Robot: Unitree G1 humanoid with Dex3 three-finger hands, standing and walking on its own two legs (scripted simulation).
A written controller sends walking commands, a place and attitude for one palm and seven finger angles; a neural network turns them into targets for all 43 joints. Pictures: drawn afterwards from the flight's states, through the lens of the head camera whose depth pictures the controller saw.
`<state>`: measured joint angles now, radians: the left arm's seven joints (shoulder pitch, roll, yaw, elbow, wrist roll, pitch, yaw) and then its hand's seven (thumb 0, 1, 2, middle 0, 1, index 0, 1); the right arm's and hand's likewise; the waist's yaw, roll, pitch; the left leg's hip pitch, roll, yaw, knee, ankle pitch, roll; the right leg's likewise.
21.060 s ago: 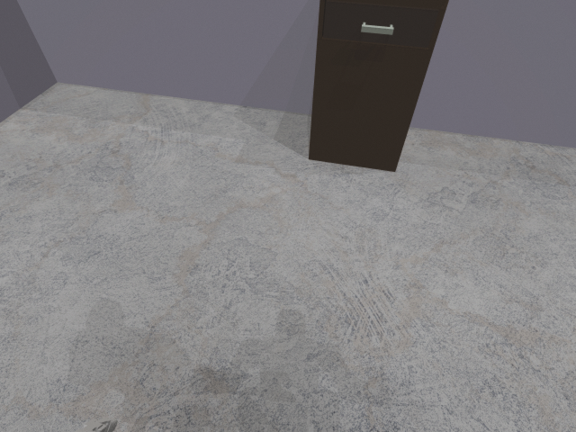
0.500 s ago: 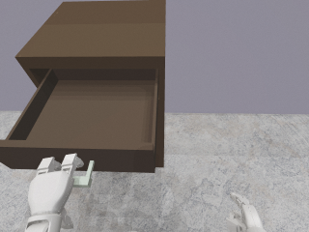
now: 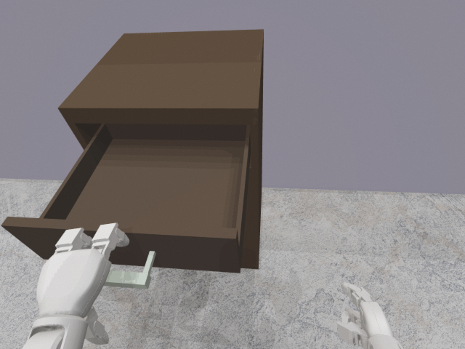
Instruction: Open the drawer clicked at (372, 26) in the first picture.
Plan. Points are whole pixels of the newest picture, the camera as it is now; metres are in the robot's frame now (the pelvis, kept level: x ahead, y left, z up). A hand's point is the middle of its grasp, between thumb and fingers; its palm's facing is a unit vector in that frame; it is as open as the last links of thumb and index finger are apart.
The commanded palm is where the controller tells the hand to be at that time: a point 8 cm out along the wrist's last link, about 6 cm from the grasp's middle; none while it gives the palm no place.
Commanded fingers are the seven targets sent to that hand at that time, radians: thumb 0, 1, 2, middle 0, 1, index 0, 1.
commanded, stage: lift the hand off the handle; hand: left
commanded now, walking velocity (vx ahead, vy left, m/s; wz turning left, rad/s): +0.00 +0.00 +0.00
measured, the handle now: (119, 267) +0.24 +0.26 -0.01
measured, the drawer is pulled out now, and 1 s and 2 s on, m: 0.30 0.30 0.30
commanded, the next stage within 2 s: draw the hand back to the body in 0.64 s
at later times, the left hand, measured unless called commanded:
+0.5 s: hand (75, 263) +0.19 +0.24 +0.13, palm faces +0.10 -0.08 -0.99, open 13.9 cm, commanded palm +0.16 +0.24 +0.18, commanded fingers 0.00 -0.50 0.30 -0.30 -1.20 -0.30 -1.20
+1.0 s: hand (58, 265) +0.18 +0.26 +0.13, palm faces +0.07 -0.10 -0.99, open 13.9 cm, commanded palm +0.16 +0.26 +0.19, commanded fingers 0.00 -0.50 0.30 -0.30 -1.20 -0.30 -1.20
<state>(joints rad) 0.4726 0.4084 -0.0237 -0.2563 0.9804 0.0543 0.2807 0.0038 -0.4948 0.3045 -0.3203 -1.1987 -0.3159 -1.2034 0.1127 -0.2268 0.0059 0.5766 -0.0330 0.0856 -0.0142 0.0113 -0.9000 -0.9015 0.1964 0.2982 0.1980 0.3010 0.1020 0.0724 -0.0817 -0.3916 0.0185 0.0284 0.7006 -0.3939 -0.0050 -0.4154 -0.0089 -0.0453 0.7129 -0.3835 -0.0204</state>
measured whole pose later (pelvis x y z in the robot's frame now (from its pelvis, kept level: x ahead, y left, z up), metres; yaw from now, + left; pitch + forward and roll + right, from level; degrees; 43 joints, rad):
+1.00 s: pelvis -0.01 +0.01 +0.02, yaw +1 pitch -1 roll +0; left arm 0.44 0.52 0.08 -0.44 0.84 0.04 0.05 0.00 -0.50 0.30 -0.32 -1.20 -0.32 -1.20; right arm 0.11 -0.25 0.03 0.58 0.00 0.09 -0.01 0.01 -0.90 -0.90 0.20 0.30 0.20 0.30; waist 0.11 0.10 -0.01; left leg -0.19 0.01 0.02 0.48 -0.28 0.01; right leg -0.19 -0.01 -0.06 0.46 -0.25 0.00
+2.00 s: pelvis +0.02 +0.00 +0.02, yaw +2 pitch -1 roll +0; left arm 0.56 0.32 0.28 -0.48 -0.06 -0.10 0.11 0.01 0.35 0.67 -0.25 -0.65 -0.24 -0.65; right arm 0.17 -0.21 0.00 0.62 0.01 -0.11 -0.08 0.01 -0.90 -0.90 0.20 0.30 0.20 0.30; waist 0.05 0.07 0.01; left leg -0.11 0.02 0.00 0.42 -0.29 -0.01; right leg -0.11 0.01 -0.08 0.41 -0.28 -0.02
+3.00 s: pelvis -0.05 +0.01 +0.02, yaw +2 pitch +2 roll +0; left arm 0.66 0.41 0.39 -0.65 -0.05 -0.18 0.13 0.02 0.89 0.90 -0.21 -0.30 -0.21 -0.30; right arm 0.15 -0.18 0.00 0.52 0.01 -0.05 -0.07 0.01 -0.90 -0.90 0.20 0.30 0.20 0.30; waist 0.00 -0.03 0.03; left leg -0.36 -0.02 0.00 0.54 -0.23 0.02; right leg -0.36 -0.04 -0.08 0.54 -0.23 0.00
